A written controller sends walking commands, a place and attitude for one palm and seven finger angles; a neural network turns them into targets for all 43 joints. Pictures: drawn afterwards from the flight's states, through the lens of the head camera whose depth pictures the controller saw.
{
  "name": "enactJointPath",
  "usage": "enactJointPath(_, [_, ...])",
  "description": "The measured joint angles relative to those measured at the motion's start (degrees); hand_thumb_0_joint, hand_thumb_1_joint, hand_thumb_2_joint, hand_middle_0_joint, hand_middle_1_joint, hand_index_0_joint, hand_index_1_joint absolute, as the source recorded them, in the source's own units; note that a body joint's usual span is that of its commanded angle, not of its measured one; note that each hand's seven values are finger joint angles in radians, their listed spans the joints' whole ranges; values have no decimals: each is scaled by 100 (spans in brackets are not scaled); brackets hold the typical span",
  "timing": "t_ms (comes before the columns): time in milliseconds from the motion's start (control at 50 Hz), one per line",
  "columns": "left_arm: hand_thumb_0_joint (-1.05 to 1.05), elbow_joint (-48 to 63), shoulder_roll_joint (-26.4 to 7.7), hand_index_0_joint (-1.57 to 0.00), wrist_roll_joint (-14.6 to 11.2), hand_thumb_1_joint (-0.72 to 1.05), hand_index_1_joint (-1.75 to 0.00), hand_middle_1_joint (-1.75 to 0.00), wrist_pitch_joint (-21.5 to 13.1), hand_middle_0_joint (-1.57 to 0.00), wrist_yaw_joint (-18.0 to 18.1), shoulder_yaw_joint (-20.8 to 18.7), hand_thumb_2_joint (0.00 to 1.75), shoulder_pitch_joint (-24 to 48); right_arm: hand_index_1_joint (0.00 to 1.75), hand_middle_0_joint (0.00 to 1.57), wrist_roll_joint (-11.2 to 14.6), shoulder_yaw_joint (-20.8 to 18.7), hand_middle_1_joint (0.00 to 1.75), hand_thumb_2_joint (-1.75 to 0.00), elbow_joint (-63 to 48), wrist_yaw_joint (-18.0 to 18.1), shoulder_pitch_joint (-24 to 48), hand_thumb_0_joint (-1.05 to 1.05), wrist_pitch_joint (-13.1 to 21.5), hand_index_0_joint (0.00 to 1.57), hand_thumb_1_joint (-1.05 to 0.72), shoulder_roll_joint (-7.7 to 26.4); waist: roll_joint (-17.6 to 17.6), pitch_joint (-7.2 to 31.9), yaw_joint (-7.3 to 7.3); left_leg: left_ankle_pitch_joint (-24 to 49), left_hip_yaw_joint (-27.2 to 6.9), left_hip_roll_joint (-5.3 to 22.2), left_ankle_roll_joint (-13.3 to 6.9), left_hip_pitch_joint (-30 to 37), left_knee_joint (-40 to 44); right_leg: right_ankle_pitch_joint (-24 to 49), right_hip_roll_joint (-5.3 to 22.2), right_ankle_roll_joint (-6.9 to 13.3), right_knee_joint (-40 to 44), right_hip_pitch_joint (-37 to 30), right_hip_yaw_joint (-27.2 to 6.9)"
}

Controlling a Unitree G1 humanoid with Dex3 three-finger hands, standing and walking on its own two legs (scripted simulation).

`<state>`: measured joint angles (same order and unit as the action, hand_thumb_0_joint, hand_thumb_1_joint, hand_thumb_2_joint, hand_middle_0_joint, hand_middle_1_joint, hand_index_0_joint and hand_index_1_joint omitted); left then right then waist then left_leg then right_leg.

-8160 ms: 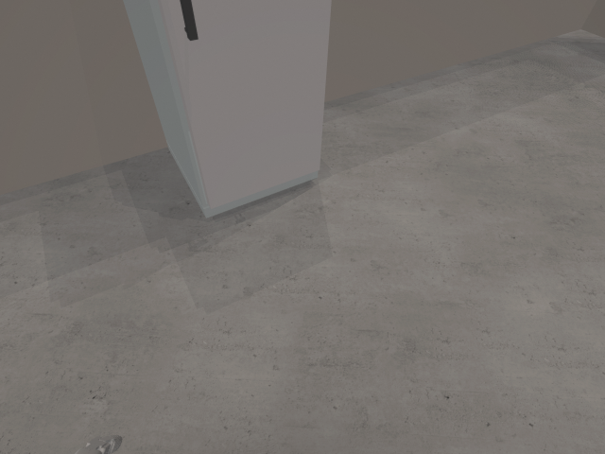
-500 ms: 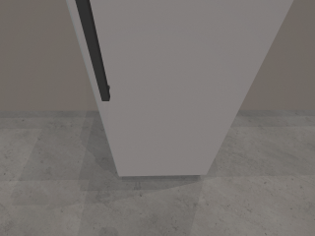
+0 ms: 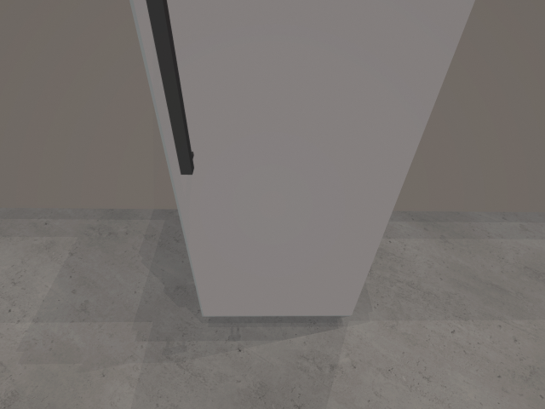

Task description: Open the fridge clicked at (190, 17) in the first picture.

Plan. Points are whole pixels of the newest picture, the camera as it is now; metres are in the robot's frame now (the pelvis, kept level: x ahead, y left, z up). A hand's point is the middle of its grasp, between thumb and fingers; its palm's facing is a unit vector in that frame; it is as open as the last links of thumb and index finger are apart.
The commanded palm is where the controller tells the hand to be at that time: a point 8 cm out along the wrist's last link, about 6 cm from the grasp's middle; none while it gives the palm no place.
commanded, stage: look again from close up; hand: left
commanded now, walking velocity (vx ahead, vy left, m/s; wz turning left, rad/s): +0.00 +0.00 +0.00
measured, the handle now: (173, 75) +0.59 +0.22 +0.24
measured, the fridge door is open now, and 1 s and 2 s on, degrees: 0 0 0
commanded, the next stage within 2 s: none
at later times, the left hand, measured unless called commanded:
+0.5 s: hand out of the picture -0.03 +0.20 -0.17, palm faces +0.03 -0.97 -0.23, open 7.4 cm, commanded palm none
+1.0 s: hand out of the picture -0.02 +0.17 -0.17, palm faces +0.05 -0.98 -0.18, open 7.4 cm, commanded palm none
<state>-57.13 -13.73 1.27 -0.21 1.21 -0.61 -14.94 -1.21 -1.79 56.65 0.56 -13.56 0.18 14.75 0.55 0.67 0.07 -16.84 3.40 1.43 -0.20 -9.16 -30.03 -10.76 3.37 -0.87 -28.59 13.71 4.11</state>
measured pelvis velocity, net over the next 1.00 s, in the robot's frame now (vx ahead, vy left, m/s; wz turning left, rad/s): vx -0.01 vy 0.01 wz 0.00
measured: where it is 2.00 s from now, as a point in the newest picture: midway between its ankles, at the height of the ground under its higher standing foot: outside the picture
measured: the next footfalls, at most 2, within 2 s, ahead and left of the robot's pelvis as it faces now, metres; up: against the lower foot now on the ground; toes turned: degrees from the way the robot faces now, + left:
none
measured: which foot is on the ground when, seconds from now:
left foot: down 0.00-1.00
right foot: down 0.00-1.00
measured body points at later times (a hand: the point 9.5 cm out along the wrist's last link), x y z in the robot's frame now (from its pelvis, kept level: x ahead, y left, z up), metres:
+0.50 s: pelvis -0.02 +0.01 +0.00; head -0.03 +0.01 +0.45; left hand -0.03 +0.25 -0.15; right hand -0.04 -0.23 -0.15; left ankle +0.00 +0.12 -0.73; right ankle +0.05 -0.13 -0.73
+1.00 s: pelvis -0.01 +0.01 +0.00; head -0.02 +0.01 +0.45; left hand -0.02 +0.22 -0.16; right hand -0.02 -0.21 -0.16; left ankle +0.00 +0.12 -0.73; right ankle +0.05 -0.13 -0.73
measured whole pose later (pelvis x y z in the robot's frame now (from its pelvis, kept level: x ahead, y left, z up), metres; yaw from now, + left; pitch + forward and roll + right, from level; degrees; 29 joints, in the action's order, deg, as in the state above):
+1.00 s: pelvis -0.01 +0.01 +0.00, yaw +0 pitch -2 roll +0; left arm -61.1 -6.7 1.6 -0.3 2.5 -0.6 -20.2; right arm -0.7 -1.3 62.0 0.7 -18.3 -0.2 7.5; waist 0.2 -1.0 0.1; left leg -14.5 3.9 0.3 -1.0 -11.1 -27.8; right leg -8.0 4.0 -1.8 -25.8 15.5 3.0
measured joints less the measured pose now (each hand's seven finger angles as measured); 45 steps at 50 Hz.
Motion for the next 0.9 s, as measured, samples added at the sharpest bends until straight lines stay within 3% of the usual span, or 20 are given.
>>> enactJointPath(280, [1,-218,-37,-20,24,90,-30,-30,60,-20,4,-17,90,-273,30,20,-9,57,30,-90,312,-78,-428,0,-92,20,-90,-134,7,-74,11,312,-33,-71,-42,-182,220,309,39,-17,323,104,8])
enactJointPath(500, [1,-413,231,-20,18,91,-30,-30,57,-20,49,2,90,-499,30,20,26,75,30,-90,586,-50,-665,0,-86,20,-90,-390,22,-163,26,317,-28,-126,-83,-233,216,365,77,-66,342,143,-30])
enactJointPath(900, [1,-405,697,-20,30,91,-30,-30,-8,-20,127,31,90,-506,30,20,51,75,30,-90,531,12,-450,0,-37,20,-91,-740,-27,-158,-5,255,40,-126,-90,-185,227,300,73,-93,290,155,-103])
